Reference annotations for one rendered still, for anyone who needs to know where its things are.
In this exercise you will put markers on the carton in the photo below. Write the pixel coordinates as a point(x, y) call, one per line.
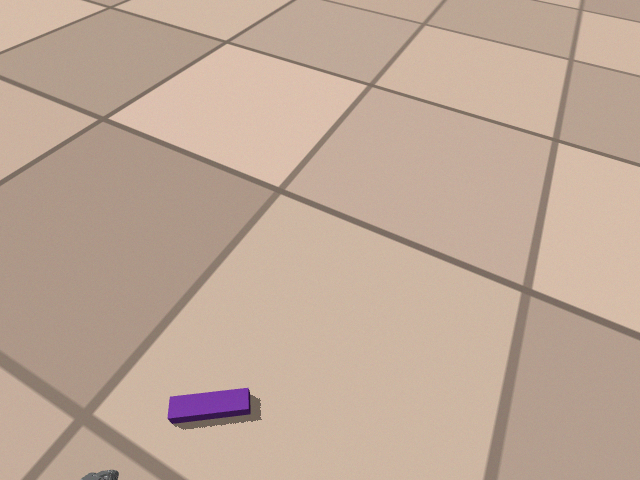
point(209, 405)

